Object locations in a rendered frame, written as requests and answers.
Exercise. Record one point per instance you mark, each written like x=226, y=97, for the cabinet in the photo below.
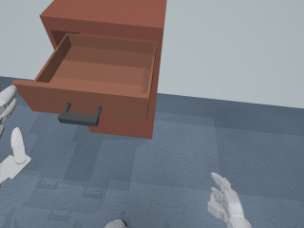
x=141, y=20

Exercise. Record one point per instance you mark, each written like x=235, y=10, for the robot right forearm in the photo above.
x=238, y=222

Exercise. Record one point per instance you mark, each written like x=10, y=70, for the drawer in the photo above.
x=90, y=71

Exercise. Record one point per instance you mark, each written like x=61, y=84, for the robot right hand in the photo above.
x=228, y=204

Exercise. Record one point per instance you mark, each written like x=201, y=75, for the robot left hand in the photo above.
x=12, y=165

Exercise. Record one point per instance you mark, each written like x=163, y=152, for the handle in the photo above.
x=79, y=119

